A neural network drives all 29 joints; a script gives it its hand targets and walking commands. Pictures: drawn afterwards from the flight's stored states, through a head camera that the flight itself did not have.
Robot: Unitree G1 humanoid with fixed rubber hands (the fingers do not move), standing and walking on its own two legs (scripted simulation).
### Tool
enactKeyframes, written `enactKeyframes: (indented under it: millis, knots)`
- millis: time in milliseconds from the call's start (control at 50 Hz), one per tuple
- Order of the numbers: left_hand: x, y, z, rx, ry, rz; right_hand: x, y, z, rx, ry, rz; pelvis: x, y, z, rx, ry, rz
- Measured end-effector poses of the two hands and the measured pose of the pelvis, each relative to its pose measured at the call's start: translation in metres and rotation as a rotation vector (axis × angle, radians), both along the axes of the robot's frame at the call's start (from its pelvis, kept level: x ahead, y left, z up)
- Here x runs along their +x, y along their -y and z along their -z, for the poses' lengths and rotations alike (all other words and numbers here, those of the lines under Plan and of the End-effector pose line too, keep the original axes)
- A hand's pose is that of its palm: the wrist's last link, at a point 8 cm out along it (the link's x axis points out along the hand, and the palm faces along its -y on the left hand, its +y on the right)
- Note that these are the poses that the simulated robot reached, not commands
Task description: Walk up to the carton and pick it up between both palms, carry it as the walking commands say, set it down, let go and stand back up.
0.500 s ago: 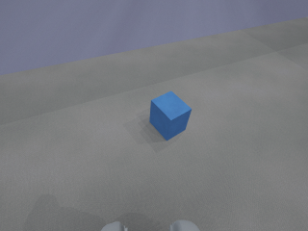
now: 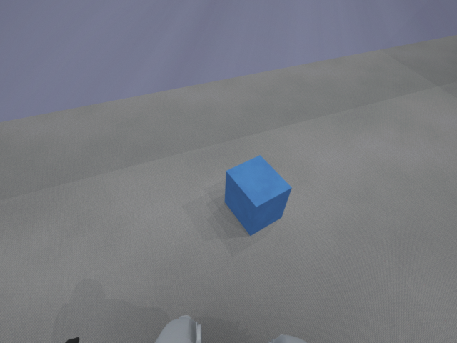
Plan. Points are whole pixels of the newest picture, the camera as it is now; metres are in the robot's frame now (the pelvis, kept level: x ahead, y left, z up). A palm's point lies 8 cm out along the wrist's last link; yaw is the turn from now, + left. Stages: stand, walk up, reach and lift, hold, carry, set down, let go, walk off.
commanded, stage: walk up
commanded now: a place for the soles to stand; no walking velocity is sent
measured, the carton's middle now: (255, 195) +0.85 -0.10 -0.59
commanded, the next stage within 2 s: none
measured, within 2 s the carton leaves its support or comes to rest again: neither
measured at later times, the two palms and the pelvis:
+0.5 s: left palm (119, 264) +0.28 +0.25 -0.09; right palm (443, 323) +0.20 -0.39 -0.10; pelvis +0.17 -0.06 +0.00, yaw +1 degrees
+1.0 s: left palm (137, 225) +0.38 +0.24 -0.12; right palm (406, 244) +0.37 -0.39 -0.11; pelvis +0.31 -0.07 -0.01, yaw +1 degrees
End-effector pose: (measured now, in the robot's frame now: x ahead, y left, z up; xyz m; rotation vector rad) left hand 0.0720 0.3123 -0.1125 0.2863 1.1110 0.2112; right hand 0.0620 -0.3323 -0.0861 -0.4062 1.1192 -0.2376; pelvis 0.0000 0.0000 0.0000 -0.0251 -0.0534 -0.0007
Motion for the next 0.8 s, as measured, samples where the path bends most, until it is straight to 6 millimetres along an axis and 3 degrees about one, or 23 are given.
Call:
enactKeyframes:
  millis: [80, 140, 300, 400, 520, 620, 720, 800]
  knots:
    - [0.01, -0.004, 0.012, 0.0, -0.092, -0.023, 0.023, 0.004, -0.007, -0.039, 0.048, 0.017, 0.031, -0.002, 0.003, 0.037, -0.009, 0.0]
    - [0.034, -0.001, 0.013, 0.004, -0.118, -0.004, 0.028, 0.01, -0.014, -0.058, 0.044, 0.058, 0.05, 0.003, -0.001, 0.053, -0.008, 0.011]
    - [0.134, 0.03, -0.007, -0.006, -0.041, 0.058, 0.039, 0.036, -0.01, -0.034, -0.059, 0.114, 0.105, 0.031, -0.009, 0.05, -0.003, 0.022]
    - [0.192, 0.052, -0.017, 0.031, 0.092, 0.064, 0.072, 0.058, 0.011, -0.006, -0.124, 0.11, 0.142, 0.057, 0.0, 0.013, 0.008, 0.005]
    - [0.206, 0.066, -0.02, 0.03, 0.075, 0.029, 0.154, 0.061, 0.012, 0.019, -0.06, 0.038, 0.174, 0.063, -0.004, -0.014, 0.008, -0.011]
    - [0.205, 0.06, -0.008, 0.018, 0.009, 0.003, 0.212, 0.056, 0.005, 0.019, -0.022, -0.018, 0.207, 0.059, -0.002, -0.004, -0.005, -0.022]
    - [0.212, 0.048, 0.01, 0.023, -0.091, -0.04, 0.251, 0.052, 0.002, -0.023, 0.016, -0.024, 0.244, 0.051, 0.005, 0.035, -0.019, -0.031]
    - [0.237, 0.047, 0.012, 0.041, -0.129, -0.026, 0.267, 0.055, 0.0, -0.033, 0.016, 0.007, 0.267, 0.055, 0.005, 0.04, -0.024, -0.025]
